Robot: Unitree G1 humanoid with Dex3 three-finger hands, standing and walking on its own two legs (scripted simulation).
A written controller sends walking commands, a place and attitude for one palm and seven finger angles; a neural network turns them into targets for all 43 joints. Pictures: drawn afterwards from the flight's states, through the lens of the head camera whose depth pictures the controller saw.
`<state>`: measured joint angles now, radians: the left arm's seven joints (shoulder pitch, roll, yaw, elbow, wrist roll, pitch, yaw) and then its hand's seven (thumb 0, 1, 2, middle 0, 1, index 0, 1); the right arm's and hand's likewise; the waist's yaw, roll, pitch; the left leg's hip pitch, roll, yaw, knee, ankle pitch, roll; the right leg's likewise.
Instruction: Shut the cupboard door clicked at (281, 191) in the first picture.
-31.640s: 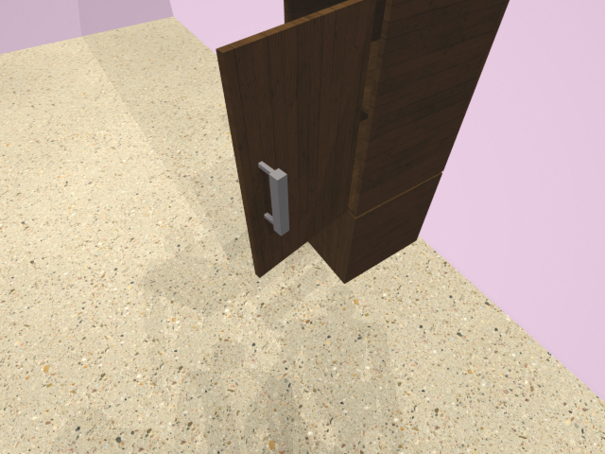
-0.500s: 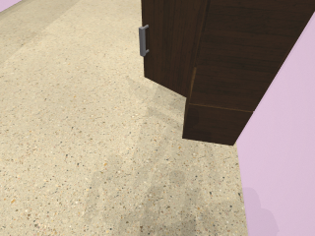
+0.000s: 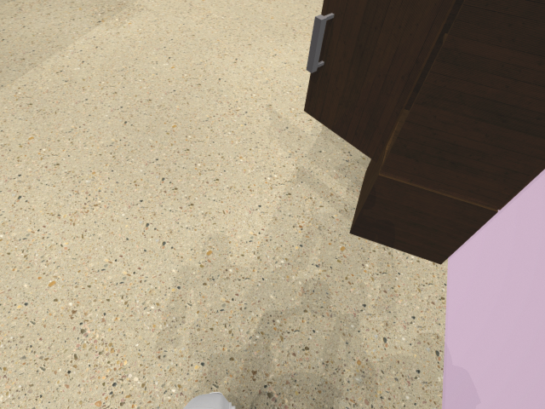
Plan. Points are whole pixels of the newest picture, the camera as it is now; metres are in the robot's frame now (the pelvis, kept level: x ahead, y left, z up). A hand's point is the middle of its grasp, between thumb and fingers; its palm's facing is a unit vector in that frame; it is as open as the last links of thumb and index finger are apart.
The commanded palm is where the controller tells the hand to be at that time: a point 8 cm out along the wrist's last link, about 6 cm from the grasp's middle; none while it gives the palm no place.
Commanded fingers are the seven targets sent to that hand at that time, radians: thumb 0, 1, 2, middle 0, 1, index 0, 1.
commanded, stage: walk to a spot facing it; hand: left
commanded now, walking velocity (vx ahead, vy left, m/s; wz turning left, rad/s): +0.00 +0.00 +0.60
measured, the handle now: (320, 43) +1.09 -0.12 -0.04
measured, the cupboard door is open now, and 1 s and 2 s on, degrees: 63 63 63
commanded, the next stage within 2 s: turn to face it in 1.60 s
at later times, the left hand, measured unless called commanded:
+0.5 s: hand out of the picture +0.04 +0.18 -0.13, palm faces +0.28 -0.92 -0.29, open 7.4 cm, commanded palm none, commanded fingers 0.00 0.90 0.90 -0.20 -0.30 -0.20 -0.30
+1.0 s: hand out of the picture -0.01 +0.21 -0.16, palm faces +0.61 -0.76 -0.22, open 7.4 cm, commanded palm none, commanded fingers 0.00 0.90 0.90 -0.20 -0.30 -0.20 -0.30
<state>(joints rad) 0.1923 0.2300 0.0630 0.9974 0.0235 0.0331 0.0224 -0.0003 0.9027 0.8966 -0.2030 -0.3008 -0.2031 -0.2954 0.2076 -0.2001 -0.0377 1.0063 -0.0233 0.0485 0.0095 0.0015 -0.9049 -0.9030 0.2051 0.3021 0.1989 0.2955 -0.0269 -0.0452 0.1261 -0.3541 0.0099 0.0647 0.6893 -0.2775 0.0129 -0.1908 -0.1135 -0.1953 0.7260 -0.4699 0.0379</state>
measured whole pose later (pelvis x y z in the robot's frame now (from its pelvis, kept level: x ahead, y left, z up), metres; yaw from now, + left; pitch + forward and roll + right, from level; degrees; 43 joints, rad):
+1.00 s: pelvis +0.14 +0.07 +0.01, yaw +35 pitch -1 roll +1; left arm 0.37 0.22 0.06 1.02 0.03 0.00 -0.01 0.01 0.91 0.90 -0.20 -0.30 -0.20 -0.29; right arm 0.08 -0.21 -0.02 0.88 -0.03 -0.04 0.01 0.00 -0.91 -0.90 0.20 0.30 0.20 0.30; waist 0.04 -0.04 0.13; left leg -0.33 -0.02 0.12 0.62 -0.28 0.07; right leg -0.41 -0.16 -0.06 1.25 -0.41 0.04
